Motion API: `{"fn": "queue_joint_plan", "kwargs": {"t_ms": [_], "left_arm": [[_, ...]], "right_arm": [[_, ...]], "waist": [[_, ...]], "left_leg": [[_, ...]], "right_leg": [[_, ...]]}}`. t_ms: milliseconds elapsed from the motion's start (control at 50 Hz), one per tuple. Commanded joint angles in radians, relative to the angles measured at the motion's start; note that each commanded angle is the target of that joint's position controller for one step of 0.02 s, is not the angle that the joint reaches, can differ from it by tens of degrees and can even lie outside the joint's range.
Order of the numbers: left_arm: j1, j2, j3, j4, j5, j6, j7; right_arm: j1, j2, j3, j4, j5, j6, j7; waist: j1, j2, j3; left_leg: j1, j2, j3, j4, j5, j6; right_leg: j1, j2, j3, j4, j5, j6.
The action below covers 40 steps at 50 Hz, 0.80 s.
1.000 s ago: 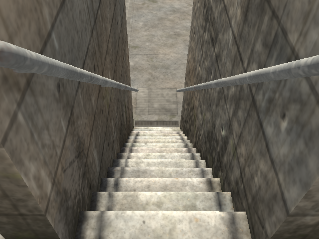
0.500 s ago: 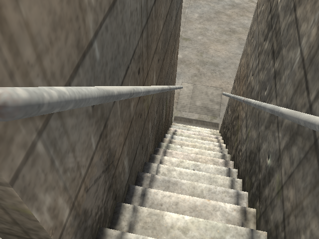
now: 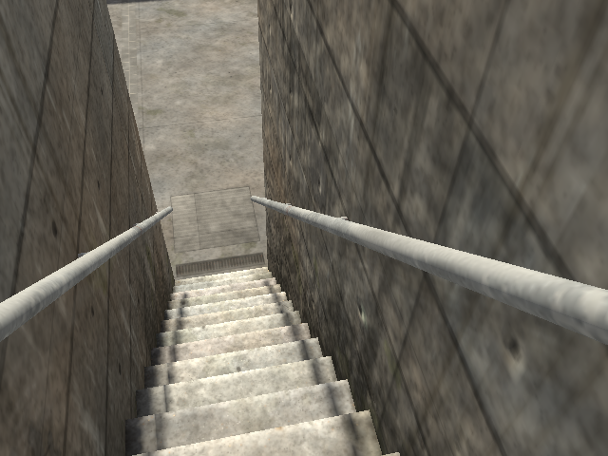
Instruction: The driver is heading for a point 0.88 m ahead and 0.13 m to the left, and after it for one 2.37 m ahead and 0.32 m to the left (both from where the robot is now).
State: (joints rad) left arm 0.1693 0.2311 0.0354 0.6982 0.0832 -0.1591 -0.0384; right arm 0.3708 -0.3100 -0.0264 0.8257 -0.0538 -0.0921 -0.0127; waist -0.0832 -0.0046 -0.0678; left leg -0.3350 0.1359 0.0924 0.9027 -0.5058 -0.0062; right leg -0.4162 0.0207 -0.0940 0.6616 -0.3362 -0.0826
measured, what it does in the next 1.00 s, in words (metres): goes down, turning left: left foot, then right foot 0.21 m lower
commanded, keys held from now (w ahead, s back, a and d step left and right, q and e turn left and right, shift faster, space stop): w+e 0.04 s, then w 0.02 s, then w+q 0.76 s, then w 0.18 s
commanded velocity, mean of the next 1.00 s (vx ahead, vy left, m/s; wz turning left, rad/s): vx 0.31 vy -0.02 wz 0.24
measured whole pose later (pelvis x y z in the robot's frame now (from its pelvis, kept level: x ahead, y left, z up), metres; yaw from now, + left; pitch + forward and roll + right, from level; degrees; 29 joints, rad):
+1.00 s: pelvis +0.27 +0.04 -0.24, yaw +17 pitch +3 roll -4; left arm 0.51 0.25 0.01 0.89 0.08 -0.10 -0.01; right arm 0.34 -0.25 0.02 0.79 -0.13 -0.06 0.13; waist 0.03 0.03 -0.10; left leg -0.90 -0.03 -0.09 1.93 -0.32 0.06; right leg -0.40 0.06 -0.11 0.83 -0.49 -0.04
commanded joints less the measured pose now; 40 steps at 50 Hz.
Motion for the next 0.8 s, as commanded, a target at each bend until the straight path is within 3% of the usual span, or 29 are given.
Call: {"fn": "queue_joint_plan", "kwargs": {"t_ms": [20, 40, 60, 120, 160, 220, 260, 280, 300, 320, 340, 360, 380, 400, 420, 440, 460, 480, 520, 540, 560, 580, 640, 660, 700, 720, 760, 780, 800], "left_arm": [[0.359, 0.279, 0.107, 0.003, -0.034, -0.028, -0.028], [0.24, 0.233, 0.094, -0.013, -0.074, -0.018, -0.013], [0.184, 0.17, 0.052, -0.036, -0.066, -0.027, -0.042], [-0.062, 0.127, 0.014, -0.118, -0.033, 0.062, -0.001], [-0.118, 0.053, -0.043, -0.087, -0.03, 0.056, -0.025], [-0.293, 0.164, -0.062, -0.102, -0.023, 0.059, -0.027], [-0.215, 0.215, -0.049, -0.063, 0.006, 0.071, -0.02], [-0.215, 0.259, -0.029, -0.058, -0.005, 0.087, -0.014], [-0.005, 0.266, 0.003, -0.029, 0.025, 0.077, -0.01], [0.266, 0.216, 0.011, 0.087, -0.006, 0.071, -0.008], [0.365, 0.156, 0.009, 0.115, -0.033, 0.071, 0.016], [0.221, 0.207, 0.032, 0.07, -0.052, 0.079, 0.033], [-0.146, 0.226, 0.026, -0.048, -0.058, 0.108, 0.035], [-0.201, 0.218, 0.026, -0.102, 0.02, 0.117, 0.021], [-0.372, 0.208, 0.02, -0.164, 0.043, 0.133, -0.014], [-0.303, 0.0, -0.027, -0.177, 0.029, 0.125, -0.043], [-0.22, -0.069, -0.045, -0.143, -0.002, 0.076, -0.067], [-0.261, 0.069, -0.005, -0.086, -0.011, 0.044, -0.022], [-0.253, 0.132, 0.003, -0.056, 0.039, 0.035, 0.02], [-0.242, 0.095, -0.015, -0.066, 0.055, 0.048, 0.03], [-0.193, 0.031, -0.048, -0.076, 0.06, 0.074, 0.047], [-0.158, 0.003, -0.057, -0.098, 0.039, 0.083, 0.057], [-0.135, 0.059, -0.052, -0.084, 0.039, 0.091, 0.061], [-0.191, 0.058, -0.051, -0.075, 0.062, 0.086, 0.045], [-0.285, -0.016, -0.065, -0.078, 0.057, 0.081, 0.024], [-0.316, 0.037, -0.049, -0.072, 0.025, 0.072, 0.005], [-0.214, -0.033, -0.073, -0.087, 0.036, 0.089, -0.037], [0.012, -0.026, -0.059, -0.03, 0.064, 0.082, -0.042], [0.212, 0.047, -0.027, 0.027, 0.088, 0.074, -0.02]], "right_arm": [[-0.304, -0.056, 0.007, -0.215, 0.124, -0.071, 0.016], [-0.399, -0.122, -0.012, -0.256, 0.097, -0.086, 0.001], [-0.229, -0.156, -0.026, -0.145, 0.075, -0.033, -0.024], [-0.041, -0.038, 0.004, -0.108, -0.026, 0.002, -0.017], [0.216, 0.018, 0.004, 0.04, -0.015, 0.026, 0.111], [0.193, -0.012, -0.019, -0.014, 0.006, 0.012, 0.14], [0.214, -0.007, -0.026, -0.04, 0.015, -0.007, 0.111], [0.242, -0.008, -0.034, -0.045, -0.002, -0.021, 0.087], [0.023, -0.08, -0.059, -0.112, 0.045, 0.028, 0.023], [-0.235, -0.026, -0.018, -0.234, 0.039, 0.047, 0.007], [-0.324, 0.062, 0.034, -0.283, 0.048, 0.019, 0.024], [-0.266, 0.102, 0.048, -0.262, 0.024, -0.023, 0.027], [0.032, 0.07, 0.023, -0.104, 0.009, -0.037, 0.022], [0.49, 0.057, -0.025, 0.111, -0.012, -0.044, 0.028], [0.632, -0.081, -0.042, 0.151, -0.026, -0.08, 0.03], [0.438, -0.227, -0.031, -0.035, 0.042, -0.104, 0.019], [0.269, -0.073, -0.006, -0.043, 0.039, -0.088, 0.028], [0.137, -0.015, 0.003, -0.099, 0.036, -0.073, 0.052], [-0.006, 0.003, 0.025, -0.09, -0.027, -0.063, 0.058], [-0.015, 0.056, 0.047, -0.073, -0.027, -0.061, 0.052], [0.0, 0.1, 0.067, -0.024, -0.067, -0.049, 0.039], [0.001, 0.108, 0.079, -0.022, -0.066, -0.049, 0.033], [0.221, 0.058, 0.076, 0.054, -0.05, -0.058, 0.044], [0.33, 0.172, 0.096, 0.07, -0.04, -0.053, 0.01], [0.446, 0.185, 0.093, 0.093, -0.04, -0.05, -0.002], [0.318, 0.177, 0.089, 0.004, 0.011, -0.043, -0.005], [0.153, 0.055, 0.076, -0.033, -0.042, -0.013, 0.059], [-0.014, 0.012, 0.076, -0.087, -0.084, -0.014, 0.079], [-0.17, -0.03, 0.064, -0.154, -0.047, -0.019, 0.08]], "waist": [[0.214, -0.151, -0.049], [0.183, -0.129, -0.128], [0.13, 0.0, -0.137], [-0.053, -0.043, -0.079], [-0.138, -0.033, -0.02], [-0.155, -0.063, -0.039], [-0.094, -0.068, -0.014], [-0.102, -0.079, 0.023], [0.127, -0.221, 0.101], [0.279, -0.28, 0.054], [0.313, -0.13, 0.033], [0.217, -0.077, -0.059], [-0.005, -0.007, -0.09], [-0.155, 0.112, -0.018], [-0.309, 0.384, 0.147], [-0.174, 0.371, 0.043], [-0.077, 0.228, 0.112], [-0.049, 0.095, 0.172], [0.02, -0.109, 0.13], [0.025, -0.092, 0.104], [0.03, -0.078, 0.049], [0.06, -0.051, 0.017], [-0.008, 0.038, 0.007], [-0.109, 0.082, 0.012], [-0.164, 0.128, -0.019], [-0.158, -0.021, 0.007], [-0.027, 0.067, 0.038], [0.114, 0.166, 0.043], [0.219, 0.074, 0.038]], "left_leg": [[-0.875, -0.13, -0.149, 0.551, -0.167, -0.12], [-0.775, -0.076, -0.135, 0.691, -0.292, -0.12], [-0.714, -0.058, -0.219, 0.692, -0.159, -0.161], [-0.351, -0.1, -0.131, 0.64, 0.115, -0.116], [-0.127, -0.1, -0.138, 0.604, 0.485, -0.118], [-0.056, -0.121, -0.059, 0.55, 0.454, -0.14], [-0.081, -0.163, -0.017, 0.422, 0.351, -0.135], [-0.087, -0.198, 0.025, 0.324, 0.312, -0.095], [-0.519, -0.197, -0.097, 0.526, 0.102, -0.104], [-0.81, -0.071, -0.219, 0.459, -0.116, -0.098], [-0.901, -0.023, -0.249, 0.32, -0.222, -0.101], [-0.803, -0.034, -0.162, 0.083, -0.239, -0.075], [-0.167, -0.151, 0.09, 0.032, 0.125, -0.015], [0.359, -0.321, 0.166, 0.304, 0.284, 0.016], [0.246, -0.241, -0.394, -0.214, 0.046, 0.206], [0.243, 0.077, -0.979, -0.448, 0.394, 0.414], [0.032, 0.071, -1.008, -0.467, -0.294, 0.42], [-0.149, 0.054, -0.955, -0.419, -0.327, 0.406], [-0.232, 0.017, -0.9, -0.285, -0.309, 0.425], [-0.269, -0.006, -0.818, -0.263, -0.246, 0.415], [-0.296, -0.073, -0.726, -0.167, -0.121, 0.353], [-0.349, -0.102, -0.654, -0.139, -0.009, 0.347], [-0.108, -0.097, -0.613, -0.034, 0.457, 0.301], [0.215, -0.117, -0.633, 0.177, 0.248, 0.263], [0.414, -0.112, -0.667, 0.197, 0.235, 0.268], [0.102, -0.181, -0.531, 0.184, 0.083, 0.267], [-0.705, -0.255, -0.372, 0.044, -0.124, 0.251], [-1.045, -0.25, -0.375, 0.11, -0.222, 0.248], [-1.003, -0.263, -0.331, 0.257, -0.186, 0.202]], "right_leg": [[0.741, -0.428, 0.611, -0.103, 1.281, -0.348], [0.635, -0.405, 0.471, -0.026, 1.442, -0.348], [0.477, -0.451, 0.498, -0.015, 1.381, -0.273], [-0.099, -0.281, 0.246, -0.101, 0.989, -0.23], [-0.321, -0.172, 0.068, -0.02, 0.851, -0.093], [-0.235, -0.211, 0.001, 0.068, 0.869, -0.01], [-0.061, -0.265, -0.008, 0.187, 0.77, -0.009], [-0.036, -0.271, -0.018, 0.272, 0.674, -0.035], [0.3, -0.51, 0.28, 0.14, 1.136, -0.265], [0.617, -0.687, 0.401, 0.013, 1.077, -0.345], [0.729, -0.676, 0.34, 0.01, 1.059, -0.3], [0.736, -0.553, 0.23, 0.073, 0.795, -0.181], [0.133, -0.348, 0.012, 0.182, -0.008, -0.068], [-0.448, -0.137, -0.196, 0.513, -0.474, 0.038], [-0.703, 0.061, -0.1, 0.932, -0.488, 0.056], [-0.737, 0.065, 0.153, 1.054, -0.372, 0.102], [-0.701, 0.002, 0.285, 0.889, -0.293, 0.073], [-0.637, -0.021, 0.259, 1.007, -0.161, 0.075], [-0.685, -0.063, 0.269, 0.986, 0.014, 0.089], [-0.634, -0.075, 0.249, 0.878, 0.022, 0.106], [-0.576, -0.1, 0.25, 0.864, 0.172, 0.113], [-0.49, -0.096, 0.205, 0.857, 0.194, 0.132], [-0.605, -0.06, 0.142, 0.832, 0.019, 0.133], [-0.927, -0.115, 0.323, 0.656, 0.278, 0.149], [-1.079, -0.104, 0.275, 0.533, 0.283, 0.148], [-0.777, -0.088, 0.202, 0.163, 0.574, 0.155], [0.086, 0.0, 0.007, 0.161, 0.754, 0.106], [0.428, 0.018, -0.006, 0.503, 0.919, 0.095], [0.504, 0.023, 0.001, 0.491, 0.755, 0.108]]}}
